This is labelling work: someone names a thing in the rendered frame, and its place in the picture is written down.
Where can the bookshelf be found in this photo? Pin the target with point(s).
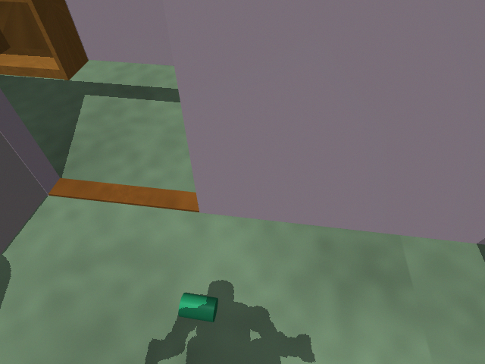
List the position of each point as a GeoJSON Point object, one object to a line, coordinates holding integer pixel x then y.
{"type": "Point", "coordinates": [38, 39]}

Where can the can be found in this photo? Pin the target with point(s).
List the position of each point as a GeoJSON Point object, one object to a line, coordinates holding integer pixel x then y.
{"type": "Point", "coordinates": [199, 307]}

